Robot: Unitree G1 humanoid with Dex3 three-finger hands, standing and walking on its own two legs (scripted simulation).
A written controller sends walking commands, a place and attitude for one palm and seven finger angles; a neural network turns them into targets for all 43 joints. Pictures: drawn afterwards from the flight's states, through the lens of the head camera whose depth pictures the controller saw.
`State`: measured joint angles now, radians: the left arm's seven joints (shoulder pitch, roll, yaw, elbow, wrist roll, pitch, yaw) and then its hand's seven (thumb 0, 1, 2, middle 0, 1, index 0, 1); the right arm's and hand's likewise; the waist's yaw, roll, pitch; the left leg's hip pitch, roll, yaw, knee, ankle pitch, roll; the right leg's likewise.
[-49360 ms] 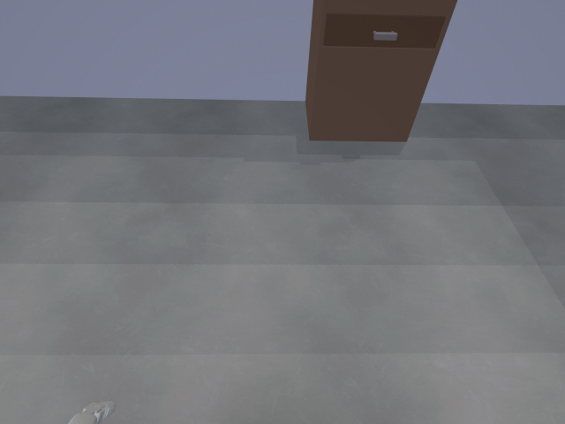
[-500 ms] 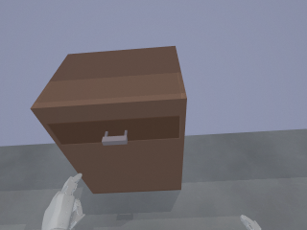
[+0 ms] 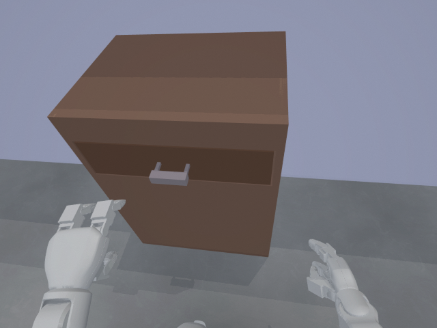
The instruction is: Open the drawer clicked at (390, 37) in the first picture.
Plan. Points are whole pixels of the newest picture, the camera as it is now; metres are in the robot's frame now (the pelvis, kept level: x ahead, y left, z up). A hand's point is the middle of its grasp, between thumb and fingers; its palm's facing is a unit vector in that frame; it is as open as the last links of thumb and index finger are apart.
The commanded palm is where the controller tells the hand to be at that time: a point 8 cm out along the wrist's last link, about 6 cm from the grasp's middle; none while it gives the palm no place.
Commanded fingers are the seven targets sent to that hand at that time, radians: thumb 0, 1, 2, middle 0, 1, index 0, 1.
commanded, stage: raise the hand with hooked fingers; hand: left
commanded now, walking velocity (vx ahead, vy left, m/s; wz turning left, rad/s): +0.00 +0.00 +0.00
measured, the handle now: (171, 171) +0.50 +0.23 -0.09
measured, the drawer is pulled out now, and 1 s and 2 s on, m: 0.00 0.00 0.00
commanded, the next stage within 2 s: move the hooked fingers above the handle in 1.18 s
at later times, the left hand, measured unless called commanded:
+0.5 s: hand (101, 205) +0.28 +0.25 +0.09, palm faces +0.11 -0.12 -0.99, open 13.1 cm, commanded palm +0.26 +0.26 +0.15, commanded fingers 0.00 -0.50 0.30 -0.30 -1.20 -0.30 -1.20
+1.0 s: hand (87, 180) +0.31 +0.28 +0.12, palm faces -0.02 -0.11 -0.99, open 13.8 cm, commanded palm +0.29 +0.29 +0.18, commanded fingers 0.00 -0.50 0.30 -0.30 -1.20 -0.30 -1.20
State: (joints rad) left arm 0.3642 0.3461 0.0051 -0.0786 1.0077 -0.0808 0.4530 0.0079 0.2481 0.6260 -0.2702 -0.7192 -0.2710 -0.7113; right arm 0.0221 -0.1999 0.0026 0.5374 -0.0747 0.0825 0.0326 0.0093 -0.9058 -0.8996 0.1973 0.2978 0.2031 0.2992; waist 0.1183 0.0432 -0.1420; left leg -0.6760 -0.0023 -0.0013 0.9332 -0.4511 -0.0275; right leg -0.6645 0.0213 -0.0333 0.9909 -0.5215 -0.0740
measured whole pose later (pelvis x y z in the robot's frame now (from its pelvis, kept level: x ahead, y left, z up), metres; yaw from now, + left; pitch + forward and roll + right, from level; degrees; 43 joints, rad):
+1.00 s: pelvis +0.00 +0.07 +0.05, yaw -3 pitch +2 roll +0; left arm -0.09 0.45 -0.08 0.10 0.94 0.03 0.05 0.00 -0.49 0.31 -0.32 -1.20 -0.32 -1.20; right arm 0.18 -0.22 0.01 0.61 0.01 0.12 -0.02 0.01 -0.90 -0.90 0.20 0.30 0.21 0.30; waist 0.07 0.06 -0.01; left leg -0.30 -0.06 -0.01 0.53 -0.27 0.05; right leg -0.27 -0.01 0.04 0.53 -0.29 0.01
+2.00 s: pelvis +0.01 +0.04 +0.03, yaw -4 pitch +11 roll +0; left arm -0.25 0.41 -0.02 0.49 1.04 -0.08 0.32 0.00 -0.49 0.30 -0.32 -1.20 -0.32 -1.20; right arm 0.23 -0.24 -0.06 0.67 0.00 0.10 -0.04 0.01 -0.91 -0.90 0.20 0.30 0.20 0.30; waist 0.01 0.04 -0.11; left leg -0.56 -0.02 -0.02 0.73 -0.37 0.01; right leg -0.54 0.04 0.03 0.74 -0.39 -0.02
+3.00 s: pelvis -0.02 +0.05 -0.01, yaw -5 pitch +22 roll -1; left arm -0.72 0.40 -0.02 1.13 1.11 0.09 0.53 0.00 -0.49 0.31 -0.34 -1.24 -0.34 -1.23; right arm 0.29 -0.23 -0.04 0.71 -0.02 0.12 -0.01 0.01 -0.91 -0.90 0.20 0.30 0.20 0.30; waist -0.12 0.05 -0.17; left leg -0.97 -0.01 -0.01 1.02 -0.43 0.03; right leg -0.94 0.05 0.03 0.99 -0.43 0.00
